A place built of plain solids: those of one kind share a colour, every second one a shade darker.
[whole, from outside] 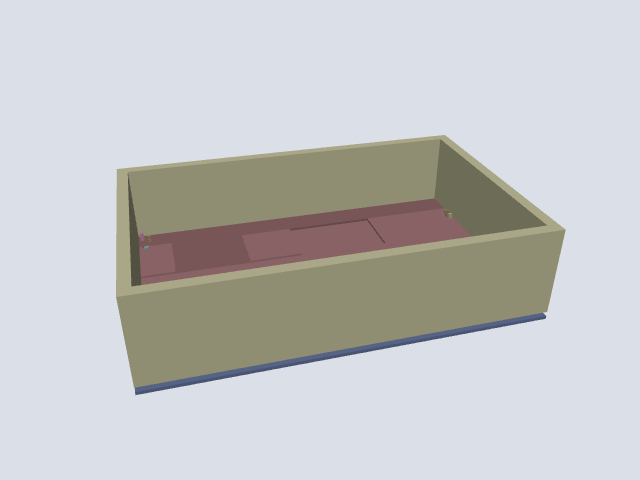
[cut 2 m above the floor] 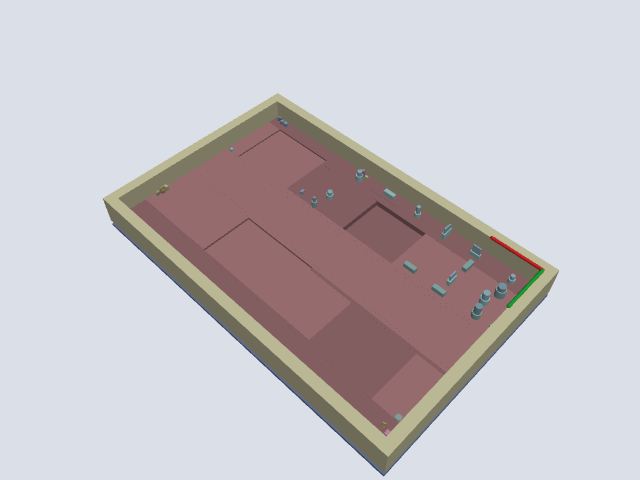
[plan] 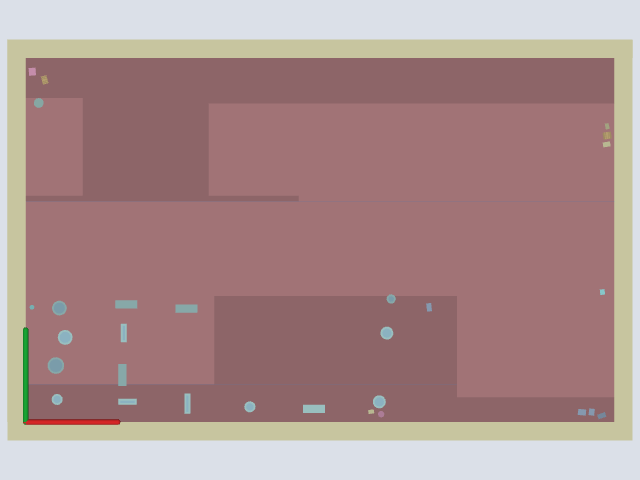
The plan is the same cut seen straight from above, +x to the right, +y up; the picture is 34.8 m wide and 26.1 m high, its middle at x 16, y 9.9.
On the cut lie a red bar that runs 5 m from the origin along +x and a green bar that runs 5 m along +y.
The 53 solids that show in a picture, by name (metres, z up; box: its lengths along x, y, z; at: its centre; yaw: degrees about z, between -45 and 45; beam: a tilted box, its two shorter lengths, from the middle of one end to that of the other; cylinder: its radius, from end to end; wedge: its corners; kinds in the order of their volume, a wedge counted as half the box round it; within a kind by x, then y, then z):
{
 "wall_1": {"box": [1.0, 19.8, 8.0], "at": [-0.5, 9.9, 3.0]},
 "wall_2": {"box": [34.0, 1.0, 8.0], "at": [16.0, -0.5, 3.0]},
 "wall_3": {"box": [34.0, 1.0, 8.0], "at": [16.0, 20.3, 3.0]},
 "wall_4": {"box": [1.0, 19.8, 8.0], "at": [32.5, 9.9, 3.0]},
 "floor_1": {"box": [3.1, 5.32, 1.32], "at": [1.55, 14.96, -0.66]},
 "floor_2": {"box": [10.25, 4.81, 1.32], "at": [5.12, 4.46, -0.66]},
 "floor_3": {"box": [6.85, 5.32, 1.32], "at": [6.53, 14.96, -0.66]},
 "floor_4": {"box": [14.85, 0.3, 1.32], "at": [7.42, 12.15, -0.66]},
 "floor_5": {"box": [23.45, 0.7, 1.32], "at": [11.72, 1.7, -0.66]},
 "floor_6": {"box": [23.45, 0.32, 1.32], "at": [11.72, 7.02, -0.66]},
 "floor_7": {"box": [4.9, 5.02, 1.32], "at": [12.4, 14.81, -0.66]},
 "floor_8": {"box": [5.83, 4.81, 0.74], "at": [13.16, 4.46, -0.95]},
 "floor_9": {"box": [32.0, 1.35, 1.32], "at": [16.0, 0.68, -0.66]},
 "floor_10": {"box": [32.0, 0.37, 1.32], "at": [16.0, 7.37, -0.66]},
 "floor_11": {"box": [32.0, 4.1, 1.0], "at": [16.0, 9.6, -0.5]},
 "floor_12": {"box": [32.0, 0.35, 1.32], "at": [16.0, 11.82, -0.66]},
 "floor_13": {"box": [32.0, 2.18, 1.32], "at": [16.0, 18.71, -0.66]},
 "floor_14": {"box": [8.38, 5.32, 1.09], "at": [19.04, 14.66, -0.78]},
 "floor_15": {"box": [7.37, 4.81, 1.32], "at": [19.77, 4.46, -0.66]},
 "floor_16": {"box": [22.05, 0.3, 1.32], "at": [20.98, 17.47, -0.66]},
 "floor_17": {"box": [6.85, 5.83, 1.15], "at": [26.88, 4.26, -0.74]},
 "floor_18": {"box": [8.77, 5.32, 1.32], "at": [27.61, 14.66, -0.66]},
 "floor_19": {"box": [1.7, 5.83, 1.32], "at": [31.15, 4.26, -0.66]},
 "floor_base_1": {"box": [34.0, 21.8, 0.3], "at": [16.0, 9.9, -1.57]},
 "piece_1": {"cylinder": 0.45, "from": [1.64, 3.07, 0.0], "to": [1.64, 3.07, 0.8]},
 "piece_2": {"cylinder": 0.3, "from": [1.71, 1.23, 0.0], "to": [1.71, 1.23, 0.45]},
 "piece_3": {"cylinder": 0.4, "from": [1.83, 6.2, 0.0], "to": [1.83, 6.2, 0.6]},
 "piece_4": {"cylinder": 0.4, "from": [2.14, 4.61, 0.0], "to": [2.14, 4.61, 0.65]},
 "piece_5": {"box": [0.45, 1.2, 0.46], "at": [5.25, 2.56, 0.23]},
 "piece_6": {"box": [0.33, 1.0, 0.6], "at": [5.33, 4.84, 0.3]},
 "piece_7": {"box": [1.2, 0.45, 0.46], "at": [5.46, 6.41, 0.23]},
 "piece_8": {"box": [1.0, 0.33, 0.5], "at": [5.53, 1.1, 0.25]},
 "piece_9": {"box": [1.2, 0.45, 0.46], "at": [8.74, 6.17, 0.23]},
 "piece_10": {"box": [0.33, 1.1, 0.7], "at": [8.79, 1.0, 0.35]},
 "piece_11": {"cylinder": 0.3, "from": [12.19, 0.83, 0.0], "to": [12.19, 0.83, 0.4]},
 "piece_12": {"box": [1.2, 0.45, 0.46], "at": [15.68, 0.72, 0.23]},
 "piece_13": {"cylinder": 0.35, "from": [19.23, 1.1, 0.0], "to": [19.23, 1.1, 0.65]},
 "piece_14": {"cylinder": 0.35, "from": [19.64, 4.84, 0.0], "to": [19.64, 4.84, 0.45]},
 "piece_15": {"cylinder": 0.25, "from": [19.87, 6.7, 0.0], "to": [19.87, 6.7, 0.7]},
 "plant_1": {"cylinder": 0.35, "from": [1.64, 3.07, 0.8], "to": [1.64, 3.07, 1.26]},
 "plant_2": {"cylinder": 0.2, "from": [1.71, 1.23, 0.45], "to": [1.71, 1.23, 0.86]},
 "plant_3": {"cylinder": 0.3, "from": [1.83, 6.2, 0.6], "to": [1.83, 6.2, 1.46]},
 "plant_4": {"cylinder": 0.3, "from": [2.14, 4.61, 0.65], "to": [2.14, 4.61, 1.36]},
 "plant_5": {"box": [0.8, 0.13, 0.81], "at": [5.53, 1.1, 0.91]},
 "plant_6": {"box": [0.13, 0.9, 0.61], "at": [8.79, 1.0, 1.0]},
 "plant_7": {"cylinder": 0.2, "from": [12.19, 0.83, 0.4], "to": [12.19, 0.83, 1.21]},
 "plant_8": {"cylinder": 0.25, "from": [19.23, 1.1, 0.65], "to": [19.23, 1.1, 1.16]},
 "plant_9": {"cylinder": 0.25, "from": [19.64, 4.84, 0.45], "to": [19.64, 4.84, 0.81]},
 "bag_1": {"box": [0.27, 0.45, 0.3], "at": [21.93, 6.24, 0.15], "yaw": 6.6},
 "bag_2": {"box": [0.44, 0.33, 0.45], "at": [30.25, 0.53, 0.23], "yaw": -5.4},
 "bag_3": {"box": [0.45, 0.27, 0.46], "at": [31.32, 0.34, 0.23], "yaw": 19.9},
 "bin_1": {"box": [0.38, 0.42, 0.76], "at": [0.36, 19.05, 0.38], "yaw": 3.8},
 "hose_coil_1": {"cylinder": 0.27, "from": [0.71, 17.35, -0.05], "to": [0.71, 17.35, 0.09]}
}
